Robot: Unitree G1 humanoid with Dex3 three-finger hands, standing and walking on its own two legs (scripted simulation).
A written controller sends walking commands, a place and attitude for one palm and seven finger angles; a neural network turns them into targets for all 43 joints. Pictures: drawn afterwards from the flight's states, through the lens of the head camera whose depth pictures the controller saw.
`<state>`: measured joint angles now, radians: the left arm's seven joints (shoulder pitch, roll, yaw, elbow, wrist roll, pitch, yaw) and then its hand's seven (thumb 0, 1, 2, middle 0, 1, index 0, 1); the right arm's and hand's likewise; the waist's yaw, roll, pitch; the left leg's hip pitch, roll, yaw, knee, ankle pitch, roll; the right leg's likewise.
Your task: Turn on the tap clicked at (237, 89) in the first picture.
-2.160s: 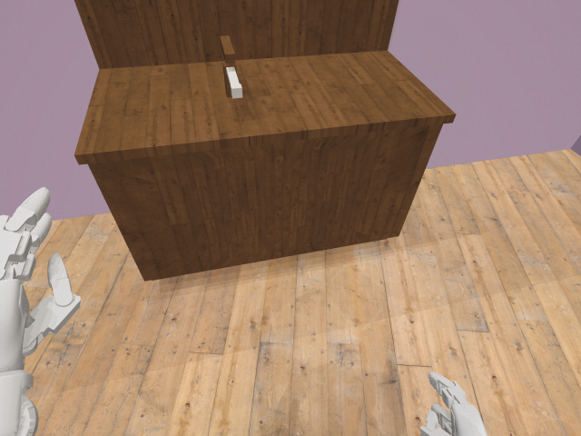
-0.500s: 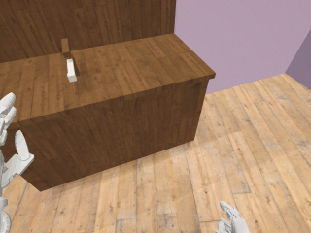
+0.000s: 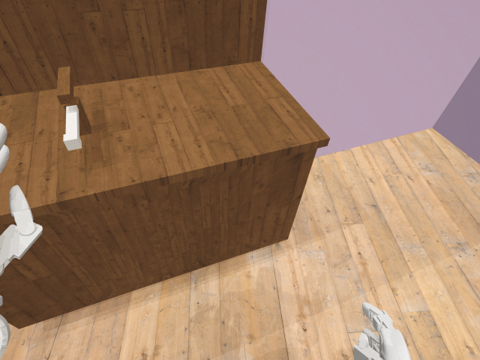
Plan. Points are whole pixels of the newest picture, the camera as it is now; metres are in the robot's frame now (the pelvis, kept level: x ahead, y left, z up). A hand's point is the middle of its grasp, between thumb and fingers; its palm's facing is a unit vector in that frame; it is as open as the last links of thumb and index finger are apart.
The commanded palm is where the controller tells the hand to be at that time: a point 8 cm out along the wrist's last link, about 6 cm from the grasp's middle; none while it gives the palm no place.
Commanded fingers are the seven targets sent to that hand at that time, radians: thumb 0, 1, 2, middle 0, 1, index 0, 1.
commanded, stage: take the last steps up to it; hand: left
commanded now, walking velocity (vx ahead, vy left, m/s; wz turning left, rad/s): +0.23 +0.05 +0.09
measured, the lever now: (72, 141) +0.54 +0.41 +0.03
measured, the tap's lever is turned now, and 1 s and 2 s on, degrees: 0 0 0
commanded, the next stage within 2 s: come to a stop and stand still in 0.48 s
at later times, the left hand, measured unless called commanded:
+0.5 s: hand (108, 186) +0.30 +0.20 +0.17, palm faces +0.42 -0.78 -0.45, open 7.4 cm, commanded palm +0.23 +0.25 +0.19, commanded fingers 0.00 0.90 0.90 -0.20 -0.30 -0.20 -0.30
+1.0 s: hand (96, 170) +0.31 +0.22 +0.19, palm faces +0.43 -0.78 -0.45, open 7.4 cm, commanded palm +0.26 +0.25 +0.19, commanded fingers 0.00 0.90 0.90 -0.20 -0.30 -0.20 -0.30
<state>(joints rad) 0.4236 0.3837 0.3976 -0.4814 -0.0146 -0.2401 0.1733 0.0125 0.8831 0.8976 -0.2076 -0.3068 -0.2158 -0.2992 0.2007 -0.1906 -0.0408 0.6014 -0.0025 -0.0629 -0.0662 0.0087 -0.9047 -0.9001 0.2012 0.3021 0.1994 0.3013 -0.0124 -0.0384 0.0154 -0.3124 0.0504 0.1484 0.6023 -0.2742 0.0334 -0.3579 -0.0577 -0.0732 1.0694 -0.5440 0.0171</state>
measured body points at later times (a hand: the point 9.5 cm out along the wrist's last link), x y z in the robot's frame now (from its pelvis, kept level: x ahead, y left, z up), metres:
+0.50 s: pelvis +0.09 -0.05 +0.01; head +0.13 -0.05 +0.46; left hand +0.27 +0.24 +0.20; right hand +0.26 -0.29 -0.09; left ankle +0.11 +0.10 -0.68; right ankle +0.10 -0.13 -0.73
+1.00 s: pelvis +0.11 -0.04 +0.01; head +0.13 -0.02 +0.46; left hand +0.28 +0.26 +0.21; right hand +0.30 -0.21 -0.07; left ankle +0.16 +0.08 -0.73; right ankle +0.12 -0.15 -0.72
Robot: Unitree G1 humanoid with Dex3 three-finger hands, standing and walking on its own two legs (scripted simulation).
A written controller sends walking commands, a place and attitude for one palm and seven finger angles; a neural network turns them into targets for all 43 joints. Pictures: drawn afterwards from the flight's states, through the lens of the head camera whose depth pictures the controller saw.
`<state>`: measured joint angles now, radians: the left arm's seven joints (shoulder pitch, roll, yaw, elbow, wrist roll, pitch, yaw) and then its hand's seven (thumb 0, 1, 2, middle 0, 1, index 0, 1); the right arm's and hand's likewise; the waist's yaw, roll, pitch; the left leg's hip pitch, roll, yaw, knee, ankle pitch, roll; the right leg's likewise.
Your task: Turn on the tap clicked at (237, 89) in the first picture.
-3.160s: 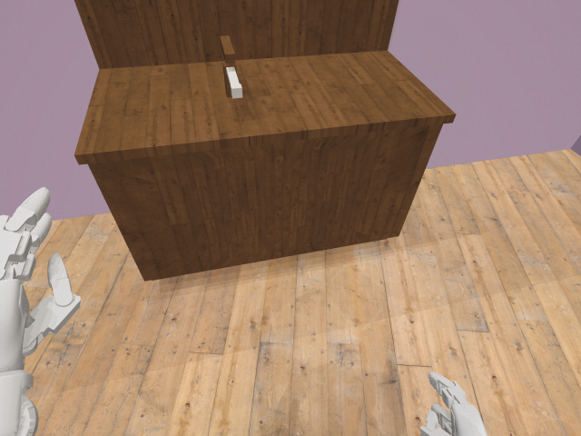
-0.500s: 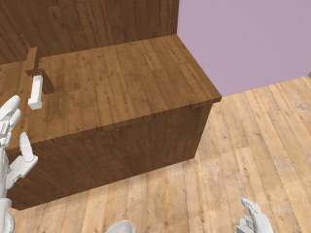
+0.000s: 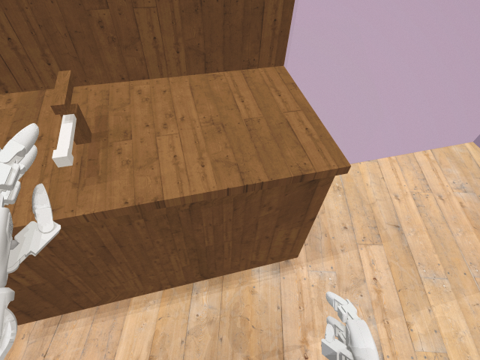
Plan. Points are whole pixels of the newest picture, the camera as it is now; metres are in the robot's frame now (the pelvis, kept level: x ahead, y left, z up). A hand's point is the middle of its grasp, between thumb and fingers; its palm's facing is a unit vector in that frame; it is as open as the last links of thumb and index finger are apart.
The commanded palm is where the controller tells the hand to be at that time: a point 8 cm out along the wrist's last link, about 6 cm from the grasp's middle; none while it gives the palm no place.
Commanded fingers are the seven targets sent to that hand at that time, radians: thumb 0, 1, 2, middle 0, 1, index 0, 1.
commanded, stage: come to a stop and stand still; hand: left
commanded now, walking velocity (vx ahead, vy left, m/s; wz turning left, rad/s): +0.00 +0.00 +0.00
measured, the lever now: (63, 157) +0.45 +0.42 +0.02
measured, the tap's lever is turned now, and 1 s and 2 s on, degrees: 0 0 0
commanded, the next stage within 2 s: look again from close up in 0.72 s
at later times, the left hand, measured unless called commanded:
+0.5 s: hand (48, 246) +0.19 +0.24 +0.18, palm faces +0.42 -0.85 -0.31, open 7.4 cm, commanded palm +0.13 +0.26 +0.18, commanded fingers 0.00 0.90 0.90 -0.20 -0.30 -0.20 -0.30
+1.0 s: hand (27, 256) +0.18 +0.26 +0.17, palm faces +0.42 -0.84 -0.35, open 7.4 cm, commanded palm +0.12 +0.29 +0.18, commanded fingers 0.00 0.90 0.90 -0.20 -0.30 -0.20 -0.30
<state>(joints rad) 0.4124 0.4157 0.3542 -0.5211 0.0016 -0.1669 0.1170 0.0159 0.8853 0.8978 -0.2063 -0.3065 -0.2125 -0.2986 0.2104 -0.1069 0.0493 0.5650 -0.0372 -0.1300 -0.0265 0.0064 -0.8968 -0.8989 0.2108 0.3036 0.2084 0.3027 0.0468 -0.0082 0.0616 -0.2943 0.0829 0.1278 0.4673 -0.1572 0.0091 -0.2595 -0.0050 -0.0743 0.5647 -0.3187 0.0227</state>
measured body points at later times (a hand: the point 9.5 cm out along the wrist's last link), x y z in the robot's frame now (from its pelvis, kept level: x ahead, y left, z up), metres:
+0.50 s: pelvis -0.04 -0.01 +0.00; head -0.05 +0.01 +0.45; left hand +0.16 +0.28 +0.20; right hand +0.11 -0.25 -0.06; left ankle +0.06 +0.11 -0.74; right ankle +0.00 -0.12 -0.74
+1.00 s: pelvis -0.03 +0.01 +0.00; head -0.02 +0.03 +0.45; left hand +0.15 +0.31 +0.18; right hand +0.15 -0.20 -0.07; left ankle +0.06 +0.11 -0.74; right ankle +0.01 -0.12 -0.74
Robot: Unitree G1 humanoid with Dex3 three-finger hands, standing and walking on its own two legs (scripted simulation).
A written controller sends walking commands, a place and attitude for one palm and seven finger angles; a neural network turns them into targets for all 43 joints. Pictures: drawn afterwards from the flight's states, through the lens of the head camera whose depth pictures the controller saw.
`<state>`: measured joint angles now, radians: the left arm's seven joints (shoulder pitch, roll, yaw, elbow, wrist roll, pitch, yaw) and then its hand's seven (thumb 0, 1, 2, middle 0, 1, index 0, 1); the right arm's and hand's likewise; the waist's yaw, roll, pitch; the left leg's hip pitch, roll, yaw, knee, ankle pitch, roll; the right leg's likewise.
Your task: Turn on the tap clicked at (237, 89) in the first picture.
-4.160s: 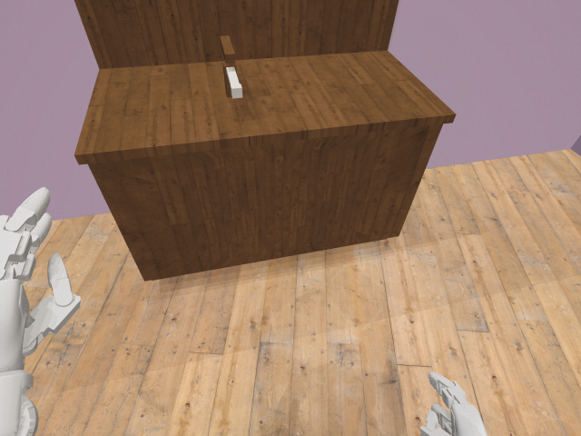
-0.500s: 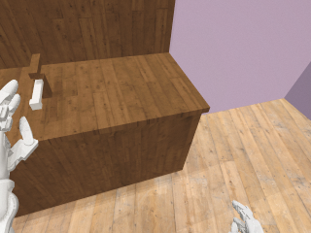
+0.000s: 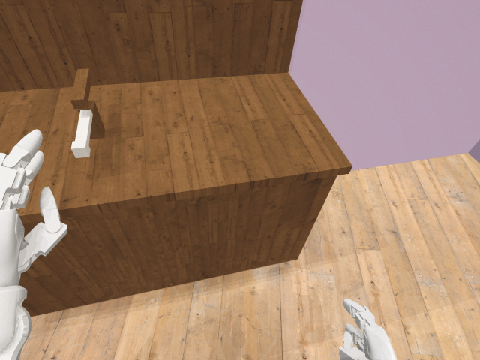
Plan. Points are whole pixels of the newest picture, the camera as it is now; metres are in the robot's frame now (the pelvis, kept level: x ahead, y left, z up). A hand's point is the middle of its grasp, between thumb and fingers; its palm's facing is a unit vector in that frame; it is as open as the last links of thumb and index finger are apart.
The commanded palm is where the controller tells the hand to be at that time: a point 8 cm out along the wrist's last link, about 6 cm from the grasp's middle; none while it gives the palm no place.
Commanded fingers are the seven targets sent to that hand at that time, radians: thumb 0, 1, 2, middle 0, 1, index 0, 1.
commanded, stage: look again from close up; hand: left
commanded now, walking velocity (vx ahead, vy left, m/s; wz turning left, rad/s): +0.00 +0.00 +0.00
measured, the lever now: (81, 149) +0.49 +0.40 +0.02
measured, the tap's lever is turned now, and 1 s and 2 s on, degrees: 0 0 0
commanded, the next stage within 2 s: shuffle to correct the standing spot in 0.14 s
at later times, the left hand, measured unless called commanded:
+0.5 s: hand (91, 187) +0.29 +0.25 +0.15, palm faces +0.37 -0.84 -0.39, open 7.4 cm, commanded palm +0.24 +0.28 +0.17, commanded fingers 0.00 0.90 0.90 -0.20 -0.30 -0.20 -0.30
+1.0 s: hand (72, 151) +0.35 +0.30 +0.16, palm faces +0.41 -0.81 -0.42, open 7.4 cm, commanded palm +0.29 +0.33 +0.17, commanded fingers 0.00 0.90 0.90 -0.20 -0.30 -0.20 -0.30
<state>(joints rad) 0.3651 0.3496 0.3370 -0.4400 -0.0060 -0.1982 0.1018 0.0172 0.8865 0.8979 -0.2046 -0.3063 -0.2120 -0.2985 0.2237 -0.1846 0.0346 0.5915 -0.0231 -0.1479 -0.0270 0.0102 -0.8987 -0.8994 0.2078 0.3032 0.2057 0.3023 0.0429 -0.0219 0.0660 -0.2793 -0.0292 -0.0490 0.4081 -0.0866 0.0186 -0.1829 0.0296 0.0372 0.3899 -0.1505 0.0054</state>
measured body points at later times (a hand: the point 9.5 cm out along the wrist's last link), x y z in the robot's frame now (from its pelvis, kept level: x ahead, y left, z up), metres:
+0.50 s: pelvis +0.08 +0.00 +0.00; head +0.09 +0.01 +0.44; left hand +0.26 +0.29 +0.17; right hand +0.25 -0.23 -0.08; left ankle +0.09 +0.10 -0.74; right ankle +0.04 -0.13 -0.74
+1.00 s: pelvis +0.13 +0.05 -0.03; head +0.16 +0.06 +0.42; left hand +0.32 +0.34 +0.18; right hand +0.30 -0.18 -0.11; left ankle +0.19 +0.14 -0.74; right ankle +0.05 -0.08 -0.67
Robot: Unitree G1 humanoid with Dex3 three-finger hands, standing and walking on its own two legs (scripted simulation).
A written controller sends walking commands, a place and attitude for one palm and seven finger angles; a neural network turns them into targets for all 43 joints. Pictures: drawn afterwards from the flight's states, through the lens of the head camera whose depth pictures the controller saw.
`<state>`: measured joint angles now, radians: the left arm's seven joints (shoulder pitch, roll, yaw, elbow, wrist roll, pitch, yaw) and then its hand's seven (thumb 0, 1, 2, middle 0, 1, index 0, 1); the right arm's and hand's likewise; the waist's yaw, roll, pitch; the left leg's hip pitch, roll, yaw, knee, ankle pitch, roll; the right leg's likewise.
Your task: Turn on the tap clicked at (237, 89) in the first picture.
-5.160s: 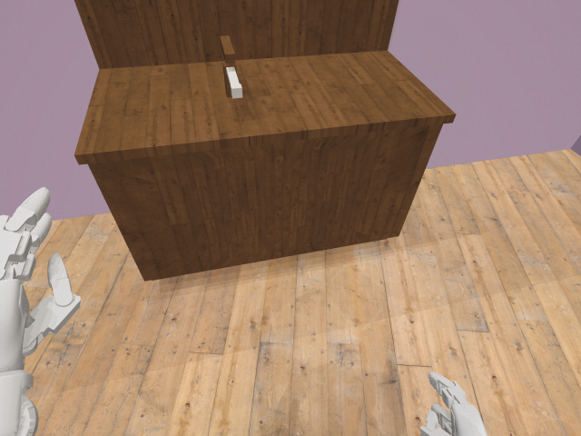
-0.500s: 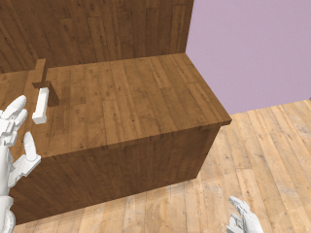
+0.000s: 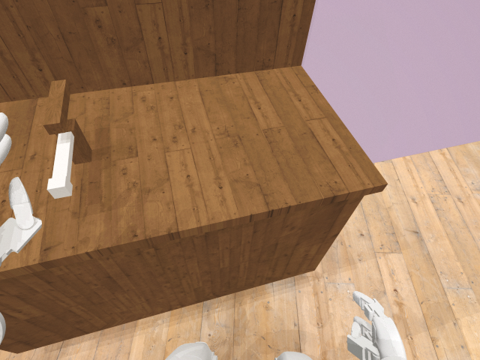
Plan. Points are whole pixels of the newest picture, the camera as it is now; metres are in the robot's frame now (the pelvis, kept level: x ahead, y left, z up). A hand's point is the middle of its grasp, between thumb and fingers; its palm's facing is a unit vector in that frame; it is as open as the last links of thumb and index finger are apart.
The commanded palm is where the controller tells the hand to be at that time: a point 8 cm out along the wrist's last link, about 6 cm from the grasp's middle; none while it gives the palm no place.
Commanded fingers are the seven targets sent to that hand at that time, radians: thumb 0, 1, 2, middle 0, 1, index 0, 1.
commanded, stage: come to a stop and stand still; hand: left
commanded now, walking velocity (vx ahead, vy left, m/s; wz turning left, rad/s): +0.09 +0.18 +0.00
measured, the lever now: (60, 187) +0.36 +0.35 +0.05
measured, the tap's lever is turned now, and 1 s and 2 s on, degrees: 0 0 0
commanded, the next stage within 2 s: look again from close up in 1.44 s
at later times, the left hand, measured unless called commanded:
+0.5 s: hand (47, 199) +0.25 +0.26 +0.18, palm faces +0.38 -0.87 -0.32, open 7.4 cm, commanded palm +0.19 +0.30 +0.20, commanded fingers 0.00 0.90 0.90 -0.20 -0.30 -0.20 -0.30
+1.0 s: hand (23, 196) +0.24 +0.27 +0.20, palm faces +0.34 -0.86 -0.37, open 7.4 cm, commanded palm +0.17 +0.31 +0.20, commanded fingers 0.00 0.90 0.90 -0.20 -0.30 -0.20 -0.30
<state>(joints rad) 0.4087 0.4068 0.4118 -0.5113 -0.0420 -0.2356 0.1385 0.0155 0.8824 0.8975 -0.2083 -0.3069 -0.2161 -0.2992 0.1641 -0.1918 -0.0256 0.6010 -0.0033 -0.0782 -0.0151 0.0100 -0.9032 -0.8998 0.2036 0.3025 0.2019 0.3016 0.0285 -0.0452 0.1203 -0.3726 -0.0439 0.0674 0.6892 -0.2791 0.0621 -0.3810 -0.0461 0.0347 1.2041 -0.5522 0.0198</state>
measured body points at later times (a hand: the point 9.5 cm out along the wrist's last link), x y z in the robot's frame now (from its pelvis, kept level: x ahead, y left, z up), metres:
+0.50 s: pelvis +0.02 +0.02 +0.02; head +0.03 +0.04 +0.47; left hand +0.22 +0.30 +0.20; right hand +0.19 -0.23 -0.05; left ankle +0.04 +0.11 -0.71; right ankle +0.02 -0.07 -0.71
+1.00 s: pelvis +0.01 +0.03 +0.02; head +0.04 +0.05 +0.47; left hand +0.22 +0.32 +0.22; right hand +0.17 -0.19 -0.06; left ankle +0.04 +0.11 -0.71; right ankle +0.02 -0.07 -0.71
